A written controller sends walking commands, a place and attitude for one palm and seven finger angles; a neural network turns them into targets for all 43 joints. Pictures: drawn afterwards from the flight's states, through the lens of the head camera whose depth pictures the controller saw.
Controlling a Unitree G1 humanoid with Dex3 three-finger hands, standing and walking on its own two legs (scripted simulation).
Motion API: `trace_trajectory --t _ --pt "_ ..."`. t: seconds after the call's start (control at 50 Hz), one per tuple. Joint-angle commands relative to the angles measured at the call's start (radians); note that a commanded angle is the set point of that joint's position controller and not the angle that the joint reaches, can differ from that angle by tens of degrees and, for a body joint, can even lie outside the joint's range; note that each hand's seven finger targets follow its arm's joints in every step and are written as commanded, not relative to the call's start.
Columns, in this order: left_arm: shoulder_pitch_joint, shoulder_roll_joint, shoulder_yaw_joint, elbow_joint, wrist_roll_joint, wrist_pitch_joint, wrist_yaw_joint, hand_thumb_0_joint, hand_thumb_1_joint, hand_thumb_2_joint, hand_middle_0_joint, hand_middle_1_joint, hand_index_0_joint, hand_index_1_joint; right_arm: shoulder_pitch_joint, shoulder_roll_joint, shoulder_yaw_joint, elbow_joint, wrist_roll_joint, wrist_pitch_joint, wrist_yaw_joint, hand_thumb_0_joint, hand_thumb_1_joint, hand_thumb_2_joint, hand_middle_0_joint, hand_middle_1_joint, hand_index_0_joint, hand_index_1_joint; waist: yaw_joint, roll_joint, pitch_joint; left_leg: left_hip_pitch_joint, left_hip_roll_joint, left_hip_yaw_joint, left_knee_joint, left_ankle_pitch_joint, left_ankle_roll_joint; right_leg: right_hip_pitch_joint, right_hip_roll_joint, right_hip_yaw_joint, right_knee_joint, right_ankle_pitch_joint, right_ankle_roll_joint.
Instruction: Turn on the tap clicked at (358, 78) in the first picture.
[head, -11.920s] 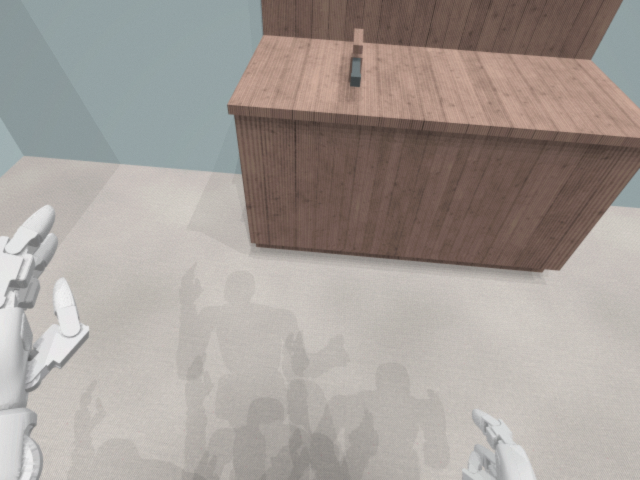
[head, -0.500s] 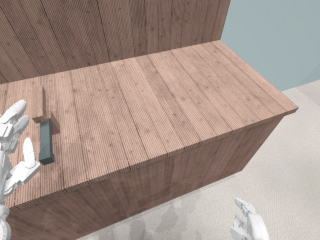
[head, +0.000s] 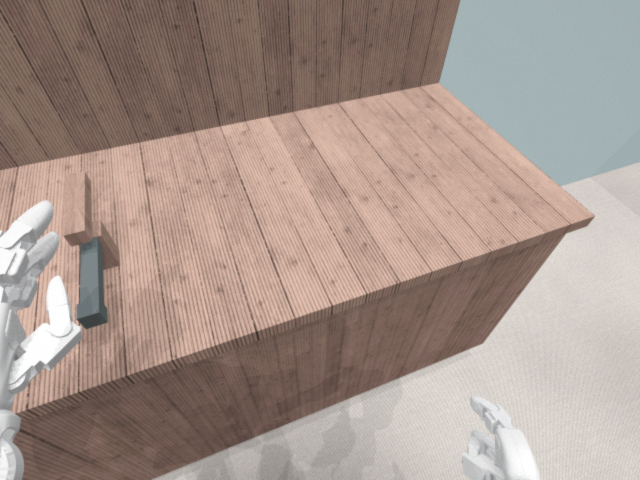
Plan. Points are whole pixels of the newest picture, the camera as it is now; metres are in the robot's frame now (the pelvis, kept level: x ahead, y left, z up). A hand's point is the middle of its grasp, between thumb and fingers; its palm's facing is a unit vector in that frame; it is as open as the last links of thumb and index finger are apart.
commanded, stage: shuffle to correct the standing spot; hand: left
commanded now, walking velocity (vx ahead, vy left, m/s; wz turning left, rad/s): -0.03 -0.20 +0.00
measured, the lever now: (92, 313) +0.31 +0.33 +0.00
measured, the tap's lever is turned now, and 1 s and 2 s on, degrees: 0 0 0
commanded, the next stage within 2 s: come to a stop and stand still in 0.78 s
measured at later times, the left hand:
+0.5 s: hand (70, 333) +0.21 +0.23 +0.16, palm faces +0.31 -0.87 -0.38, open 7.4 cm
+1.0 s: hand (14, 293) +0.23 +0.28 +0.19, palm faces +0.39 -0.77 -0.50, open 7.4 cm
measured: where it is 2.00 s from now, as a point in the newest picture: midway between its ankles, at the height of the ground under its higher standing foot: outside the picture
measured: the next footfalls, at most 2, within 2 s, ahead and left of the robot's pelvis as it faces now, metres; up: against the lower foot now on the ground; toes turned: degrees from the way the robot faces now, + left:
none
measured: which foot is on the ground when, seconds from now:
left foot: down 0.00-1.00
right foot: down 0.00-1.00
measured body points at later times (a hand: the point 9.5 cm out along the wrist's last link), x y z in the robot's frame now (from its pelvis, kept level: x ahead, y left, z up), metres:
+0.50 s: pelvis +0.00 +0.00 +0.00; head +0.02 +0.00 +0.45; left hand +0.19 +0.28 +0.19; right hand +0.17 -0.23 -0.09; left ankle +0.03 +0.16 -0.74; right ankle +0.00 -0.04 -0.74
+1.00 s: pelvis -0.01 +0.00 +0.00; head +0.03 +0.01 +0.45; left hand +0.20 +0.32 +0.21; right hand +0.17 -0.22 -0.08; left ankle +0.03 +0.16 -0.73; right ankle +0.00 -0.04 -0.74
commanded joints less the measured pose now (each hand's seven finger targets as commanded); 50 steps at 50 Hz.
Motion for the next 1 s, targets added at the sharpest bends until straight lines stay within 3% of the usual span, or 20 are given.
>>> trace_trajectory --t 0.0,0.18,0.26,0.28,0.4,0.7,0.86,0.88,0.9,0.92,0.94,0.96,0.98 --pt "-0.047 0.181 0.126 -0.218 -0.001 -0.068 0.022 0.0 0.9 0.9 -0.2 -0.3 -0.2 -0.3 -0.096 -0.116 -0.043 -0.161 0.0 -0.057 -0.004 0.0 -0.9 -0.9 0.2 0.3 0.2 0.3 -0.004 0.044 -0.133 0.061 0.071 -0.059 -0.045 0.094 0.094 0.005 -0.197 0.16 -0.095 0.196 0.131" --pt "-0.034 0.164 0.108 -0.213 -0.002 -0.065 0.023 0.0 0.9 0.9 -0.2 -0.3 -0.2 -0.3 -0.091 -0.115 -0.036 -0.156 -0.002 -0.056 -0.005 0.0 -0.9 -0.9 0.2 0.3 0.2 0.3 -0.008 0.045 -0.135 0.056 0.07 -0.066 -0.057 0.073 0.093 -0.001 -0.192 0.152 -0.094 0.166 0.116" --pt "-0.042 0.188 0.126 -0.218 -0.003 -0.062 0.025 0.0 0.9 0.9 -0.2 -0.3 -0.2 -0.3 -0.101 -0.113 -0.04 -0.158 0.003 -0.059 -0.006 0.0 -0.9 -0.9 0.2 0.3 0.2 0.3 -0.009 0.045 -0.133 0.061 0.07 -0.064 -0.058 0.068 0.09 -0.003 -0.203 0.163 -0.095 0.166 0.115" --pt "-0.044 0.162 0.103 -0.216 -0.003 -0.064 0.023 0.0 0.9 0.9 -0.2 -0.3 -0.2 -0.3 -0.092 -0.114 -0.035 -0.154 -0.004 -0.058 -0.006 0.0 -0.9 -0.9 0.2 0.3 0.2 0.3 -0.009 0.035 -0.137 0.058 0.069 -0.066 -0.057 0.072 0.092 -0.001 -0.192 0.151 -0.095 0.164 0.114" --pt "-0.038 0.177 0.121 -0.204 -0.002 -0.06 0.025 0.0 0.9 0.9 -0.2 -0.3 -0.2 -0.3 -0.093 -0.116 -0.043 -0.157 -0.001 -0.06 -0.006 0.0 -0.9 -0.9 0.2 0.3 0.2 0.3 -0.007 0.017 -0.134 0.054 0.063 -0.055 -0.036 0.063 0.09 -0.005 -0.204 0.17 -0.104 0.174 0.123" --pt "-0.035 0.175 0.119 -0.228 -0.003 -0.062 0.025 0.0 0.9 0.9 -0.2 -0.3 -0.2 -0.3 -0.092 -0.119 -0.045 -0.16 0.0 -0.054 -0.005 0.0 -0.9 -0.9 0.2 0.3 0.2 0.3 -0.007 0.062 -0.143 0.055 0.074 -0.069 -0.045 0.115 0.091 0.013 -0.195 0.155 -0.085 0.2 0.12" --pt "-0.032 0.182 0.122 -0.226 -0.005 -0.057 0.027 0.0 0.9 0.9 -0.2 -0.3 -0.2 -0.3 -0.102 -0.114 -0.041 -0.161 0.003 -0.054 -0.007 0.0 -0.9 -0.9 0.2 0.3 0.2 0.3 -0.011 0.046 -0.145 0.064 0.073 -0.068 -0.048 0.099 0.09 0.006 -0.203 0.157 -0.085 0.192 0.114" --pt "-0.03 0.163 0.107 -0.213 -0.003 -0.061 0.028 0.0 0.9 0.9 -0.2 -0.3 -0.2 -0.3 -0.095 -0.116 -0.037 -0.156 -0.001 -0.054 -0.007 0.0 -0.9 -0.9 0.2 0.3 0.2 0.3 -0.009 0.046 -0.141 0.058 0.066 -0.065 -0.042 0.09 0.093 0.006 -0.198 0.157 -0.094 0.188 0.119" --pt "-1.027 0.975 0.732 -0.315 0.164 -0.164 -0.001 0.0 0.9 0.9 -0.2 -0.3 -0.2 -0.3 0.177 -0.172 -0.118 -0.054 -0.024 -0.144 -0.03 0.0 -0.9 -0.9 0.2 0.3 0.2 0.3 0.009 -0.225 0.011 -0.035 -0.002 0.149 -0.02 0.103 0.075 -0.052 -0.162 0.118 -0.179 0.487 0.317" --pt "-0.582 0.398 0.342 0.174 0.075 -0.124 -0.048 0.0 0.9 0.9 -0.2 -0.3 -0.2 -0.3 0.033 -0.097 -0.093 -0.091 -0.014 -0.145 -0.024 0.0 -0.9 -0.9 0.2 0.3 0.2 0.3 0.015 -0.165 -0.161 0.008 -0.07 0.1 0.004 0.179 0.091 0.02 -0.219 0.144 -0.058 0.518 0.217" --pt "-0.294 0.361 0.314 0.172 0.047 -0.129 -0.042 0.0 0.9 0.9 -0.2 -0.3 -0.2 -0.3 0.028 -0.133 -0.109 -0.144 -0.001 -0.151 -0.017 0.0 -0.9 -0.9 0.2 0.3 0.2 0.3 0.064 -0.144 -0.11 0.016 -0.051 0.11 0.068 0.147 0.062 0.005 -0.229 0.221 -0.088 0.661 0.255" --pt "-0.2 0.188 0.181 0.25 0.049 -0.115 -0.05 0.0 0.9 0.9 -0.2 -0.3 -0.2 -0.3 0.017 -0.145 -0.11 -0.146 0.012 -0.158 0.0 0.0 -0.9 -0.9 0.2 0.3 0.2 0.3 0.048 0.022 -0.151 0.063 -0.059 0.141 0.015 0.17 0.07 0.081 -0.228 0.193 -0.003 0.801 0.232" --pt "-0.219 0.186 0.147 0.124 0.048 -0.133 -0.061 0.0 0.9 0.9 -0.2 -0.3 -0.2 -0.3 0.041 -0.157 -0.108 -0.159 0.01 -0.156 0.007 0.0 -0.9 -0.9 0.2 0.3 0.2 0.3 0.04 0.099 -0.208 0.105 -0.021 0.112 -0.034 0.215 0.103 0.074 -0.222 0.161 0.089 0.745 0.263"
